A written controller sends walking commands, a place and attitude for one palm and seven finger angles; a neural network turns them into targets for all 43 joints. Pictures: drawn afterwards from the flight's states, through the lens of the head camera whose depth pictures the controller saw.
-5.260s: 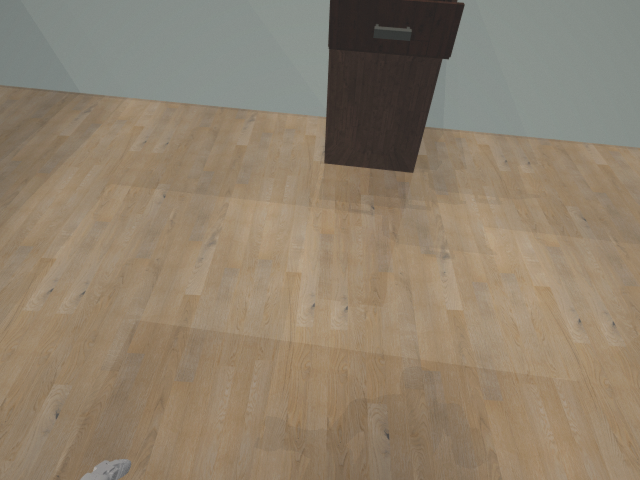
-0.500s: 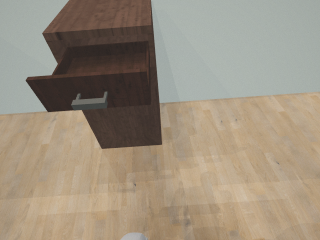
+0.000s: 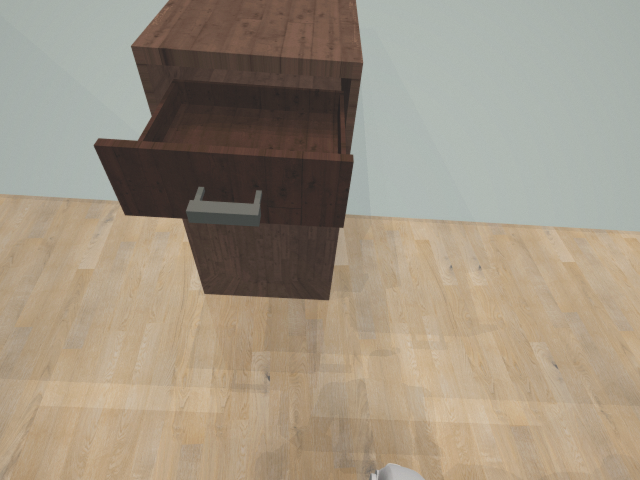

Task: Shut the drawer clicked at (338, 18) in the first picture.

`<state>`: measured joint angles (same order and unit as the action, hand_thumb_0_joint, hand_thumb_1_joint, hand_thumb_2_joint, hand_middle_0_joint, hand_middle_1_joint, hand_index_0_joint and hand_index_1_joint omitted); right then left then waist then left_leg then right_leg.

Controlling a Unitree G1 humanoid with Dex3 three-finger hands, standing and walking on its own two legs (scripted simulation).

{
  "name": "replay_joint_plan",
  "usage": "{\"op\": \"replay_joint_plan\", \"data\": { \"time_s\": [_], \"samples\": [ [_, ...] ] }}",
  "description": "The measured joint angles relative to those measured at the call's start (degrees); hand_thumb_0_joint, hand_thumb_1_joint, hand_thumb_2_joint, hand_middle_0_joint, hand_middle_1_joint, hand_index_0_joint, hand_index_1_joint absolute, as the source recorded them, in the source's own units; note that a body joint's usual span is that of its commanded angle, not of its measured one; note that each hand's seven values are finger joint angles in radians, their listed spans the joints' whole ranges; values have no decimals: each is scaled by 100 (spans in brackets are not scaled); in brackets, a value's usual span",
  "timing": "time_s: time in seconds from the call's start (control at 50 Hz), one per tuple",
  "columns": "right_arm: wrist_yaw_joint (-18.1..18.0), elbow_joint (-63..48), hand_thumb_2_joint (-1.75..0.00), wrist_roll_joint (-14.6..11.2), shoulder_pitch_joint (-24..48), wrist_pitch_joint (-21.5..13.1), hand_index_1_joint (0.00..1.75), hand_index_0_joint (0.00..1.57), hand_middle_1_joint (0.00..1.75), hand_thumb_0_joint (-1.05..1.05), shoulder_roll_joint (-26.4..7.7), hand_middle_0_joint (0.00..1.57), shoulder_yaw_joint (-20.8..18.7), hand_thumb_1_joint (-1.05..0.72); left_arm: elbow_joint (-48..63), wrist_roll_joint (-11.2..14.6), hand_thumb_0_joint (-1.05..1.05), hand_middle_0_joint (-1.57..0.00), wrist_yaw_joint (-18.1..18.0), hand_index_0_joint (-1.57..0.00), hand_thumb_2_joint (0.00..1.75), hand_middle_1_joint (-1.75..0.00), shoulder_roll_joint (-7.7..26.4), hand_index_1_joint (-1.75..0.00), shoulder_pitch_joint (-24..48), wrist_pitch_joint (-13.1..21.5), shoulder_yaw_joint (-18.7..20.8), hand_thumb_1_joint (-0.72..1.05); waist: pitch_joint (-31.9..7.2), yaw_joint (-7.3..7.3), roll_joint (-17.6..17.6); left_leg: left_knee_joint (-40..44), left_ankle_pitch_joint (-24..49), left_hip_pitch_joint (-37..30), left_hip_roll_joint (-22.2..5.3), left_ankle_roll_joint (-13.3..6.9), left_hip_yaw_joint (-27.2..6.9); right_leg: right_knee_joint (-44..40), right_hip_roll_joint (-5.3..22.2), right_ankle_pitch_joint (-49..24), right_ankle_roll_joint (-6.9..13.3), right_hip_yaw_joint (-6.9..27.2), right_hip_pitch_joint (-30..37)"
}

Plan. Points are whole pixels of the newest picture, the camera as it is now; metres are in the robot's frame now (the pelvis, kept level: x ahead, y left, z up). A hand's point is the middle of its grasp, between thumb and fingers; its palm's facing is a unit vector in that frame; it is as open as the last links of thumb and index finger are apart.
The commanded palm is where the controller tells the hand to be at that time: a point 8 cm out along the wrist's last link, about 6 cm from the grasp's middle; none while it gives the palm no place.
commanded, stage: take the last steps up to it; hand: left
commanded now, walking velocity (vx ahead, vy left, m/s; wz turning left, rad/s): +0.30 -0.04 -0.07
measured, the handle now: (227, 203) +0.53 +0.20 +0.00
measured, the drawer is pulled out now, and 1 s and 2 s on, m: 0.28 0.28 0.28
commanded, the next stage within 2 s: come to a stop and stand still in 0.48 s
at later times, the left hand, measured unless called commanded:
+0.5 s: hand (247, 413) +0.25 +0.13 -0.17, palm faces +0.01 -0.97 -0.23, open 7.1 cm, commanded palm none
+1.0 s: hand (229, 436) +0.22 +0.15 -0.19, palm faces -0.01 -0.97 -0.23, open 7.4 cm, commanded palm none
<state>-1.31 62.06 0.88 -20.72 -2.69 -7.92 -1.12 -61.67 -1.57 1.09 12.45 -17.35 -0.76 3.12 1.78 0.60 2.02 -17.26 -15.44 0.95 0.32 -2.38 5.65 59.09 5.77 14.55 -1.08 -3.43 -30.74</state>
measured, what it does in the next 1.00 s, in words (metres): walks ahead: right foot, then left foot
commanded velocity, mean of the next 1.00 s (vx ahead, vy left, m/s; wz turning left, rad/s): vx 0.05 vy -0.03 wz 0.00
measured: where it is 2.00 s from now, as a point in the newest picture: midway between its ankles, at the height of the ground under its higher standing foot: outside the picture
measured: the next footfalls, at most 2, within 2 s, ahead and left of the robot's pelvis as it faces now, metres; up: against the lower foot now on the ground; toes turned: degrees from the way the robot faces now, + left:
right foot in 0.26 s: +0.23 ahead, -0.15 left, +0.00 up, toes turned -9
left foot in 0.68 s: +0.33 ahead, +0.08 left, +0.00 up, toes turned +5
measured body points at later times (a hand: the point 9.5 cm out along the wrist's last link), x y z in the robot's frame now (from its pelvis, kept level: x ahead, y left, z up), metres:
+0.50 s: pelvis +0.17 -0.06 -0.01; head +0.18 -0.07 +0.44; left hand +0.24 +0.18 -0.15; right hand +0.17 -0.29 -0.17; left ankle +0.18 +0.08 -0.68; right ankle +0.19 -0.14 -0.75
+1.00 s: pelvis +0.19 -0.04 -0.01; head +0.23 -0.04 +0.44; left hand +0.22 +0.20 -0.17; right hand +0.28 -0.27 -0.16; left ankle +0.29 +0.08 -0.75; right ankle +0.15 -0.17 -0.69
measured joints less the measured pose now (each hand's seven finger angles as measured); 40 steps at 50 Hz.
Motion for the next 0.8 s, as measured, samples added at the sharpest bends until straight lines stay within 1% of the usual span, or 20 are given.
{"op": "replay_joint_plan", "data": {
  "time_s": [0.06, 0.12, 0.2, 0.24, 0.26, 0.28, 0.32, 0.34, 0.36, 0.4, 0.46, 0.52, 0.58, 0.64, 0.66, 0.68, 0.7, 0.74, 0.78, 0.8],
  "samples": [
    [-19, 174, -90, -3, -254, -27, 30, 20, 30, 1, 76, 20, 9, -91, 81, 17, 1, -20, -6, -20, 90, -30, -31, -30, 266, -6, 1, 91, 45, -66, 2, 175, -68, -233, 46, 22, 44, -238, 30, -170, -37, -19, -170],
    [-33, 304, -90, 24, -455, -45, 30, 20, 30, 1, 126, 20, 7, -91, 148, 29, 1, -20, 0, -20, 90, -30, -84, -30, 547, -14, -12, 91, 98, -188, -30, 229, -225, -437, 49, 80, 93, -785, 25, -214, -5, -100, -158],
    [-35, 434, -90, 72, -642, -48, 30, 20, 30, 1, 134, 20, -3, -90, 264, 49, 1, -20, 10, -20, 90, -30, -175, -30, 942, 30, -42, 91, 204, -391, -147, 53, -601, -640, -45, 227, 142, -1722, -87, -79, 153, -247, 118],
    [-26, 506, -90, 64, -728, -30, 30, 20, 30, 1, 127, 20, -6, -90, 361, 51, 1, -20, 19, -20, 90, -30, -216, -30, 1093, 133, -58, 91, 249, -437, -243, -317, -936, -644, -171, 328, 145, -2251, -225, -158, 264, -343, 438],
    [-10, 547, -90, 44, -779, -16, 30, 20, 30, 1, 140, 20, -8, -90, 418, 41, 1, -20, 21, -20, 90, -30, -217, -30, 1141, 227, -65, 91, 254, -429, -256, -780, -1167, -515, -236, 344, 127, -2498, -269, -451, 347, -371, 623],
    [13, 589, -90, 11, -747, 19, 30, 20, 30, 1, 147, 20, -15, -90, 457, 28, 1, -20, 2, -20, 90, -30, -237, -30, 1201, 329, -51, 91, 299, -395, -288, -1582, -1299, -209, -336, 296, 89, -2367, -311, -593, 421, -409, 613],
    [39, 593, -90, -41, -571, 100, 30, 20, 30, 1, 116, 20, -31, -90, 499, 70, 0, -20, -34, -20, 90, -30, -295, -30, 1248, 456, -63, 91, 402, -367, -354, -3520, -1393, 612, -378, 174, -232, -2143, -382, -273, 512, -500, 727],
    [45, 567, -90, -48, -469, 123, 30, 20, 30, 1, 89, 20, -56, -90, 490, 83, 0, -20, -50, -20, 90, -30, -324, -30, 1221, 469, -77, 91, 406, -342, -369, -4242, -1299, 995, -383, 138, -306, -2199, -416, -149, 531, -524, 857],
    [48, 519, -90, -41, -352, 146, 30, 20, 30, 1, 53, 20, -85, -90, 467, 93, 0, -20, -72, -20, 90, -30, -355, -30, 1167, 463, -89, 91, 388, -319, -379, -4731, -1137, 1347, -404, 121, -334, -2325, -449, -98, 536, -536, 1001],
    [43, 365, -90, -7, -83, 179, 30, 20, 30, 1, -31, 20, -128, -90, 379, 91, 0, -20, -124, -20, 90, -30, -418, -30, 1018, 435, -113, 91, 324, -301, -398, -5088, -781, 1947, -503, 143, -323, -2677, -506, -170, 490, -554, 1282],
    [38, 82, -90, 26, 313, 183, 30, 19, 30, 1, -114, 20, -166, -91, 296, 112, -2, -21, -251, -21, 90, -30, -366, -30, 804, 465, -14, 95, 207, -275, -405, -4673, -463, 2539, -647, 261, -288, -3160, -572, -284, 516, -577, 1614],
    [62, -129, -90, 37, 651, 174, 30, 19, 30, 1, -155, 19, -182, -91, 167, 64, -2, -20, -233, -21, 90, -30, -276, -30, 590, 432, -40, 95, 87, -221, -392, -3881, -209, 2749, -729, 372, -204, -3449, -607, -304, 501, -573, 1846],
    [79, -206, -90, 34, 905, 171, 30, 19, 30, 1, -219, 19, -200, -92, 34, 47, -1, -20, -195, -21, 90, -30, -270, -30, 367, 409, -80, 94, 10, -105, -378, -3102, -61, 2654, -718, 434, -139, -3587, -634, -240, 449, -552, 2047],
    [93, -222, -90, 18, 1088, 152, 30, 19, 30, 1, -228, 19, -157, -92, -84, 38, -1, -20, -193, -20, 90, -30, -299, -30, 148, 369, -113, 93, -10, 46, -322, -2325, 13, 2318, -628, 468, -103, -3565, -636, -99, 368, -514, 2204],
    [83, -219, -90, 10, 1136, 135, 30, 19, 30, 1, -221, 19, -131, -92, -127, 45, 0, -20, -204, -20, 90, -30, -315, -30, 80, 337, -130, 93, -4, 90, -306, -1952, 218, 2121, -588, 481, -102, -3494, -635, -22, 330, -497, 2237],
    [73, -222, -90, 4, 1164, 103, 30, 19, 30, 1, -223, 19, -100, -92, -167, 56, 0, -20, -219, -20, 90, -30, -341, -30, 8, 301, -151, 92, -4, 127, -320, -1534, 651, 1889, -570, 482, -113, -3372, -651, 82, 286, -486, 2249],
    [52, -209, -90, 1, 1185, 63, 30, 19, 30, 1, -206, 19, -73, -92, -215, 74, 0, -20, -235, -20, 90, -30, -357, -30, -44, 255, -174, 92, -9, 142, -313, -1322, 664, 1724, -551, 352, -105, -3219, -646, 208, 237, -482, 2241],
    [13, -154, -90, -10, 1250, 59, 30, 19, 30, 0, -74, 19, -6, -92, -299, 103, 0, -20, -287, -20, 90, -30, -334, -30, -67, 151, -203, 92, 40, 207, -95, -1318, 452, 1588, -412, 174, -7, -3068, -491, 340, 146, -399, 2286],
    [-23, -152, -90, -28, 1319, 104, 30, 19, 30, 0, 48, 19, 59, -91, -304, 108, 0, -20, -317, -20, 90, -30, -328, -30, -106, 65, -227, 91, 75, 274, 61, -1235, 394, 1477, -336, 110, 130, -2912, -387, 498, 61, -281, 2248],
    [-50, -171, -90, -34, 1363, 125, 30, 19, 30, 0, 103, 19, 75, -91, -294, 106, 0, -20, -315, -20, 90, -30, -329, -30, -96, 11, -233, 91, 110, 279, 101, -1161, 423, 1442, -315, 92, 186, -2651, -358, 752, 26, -210, 2140]
  ]
}}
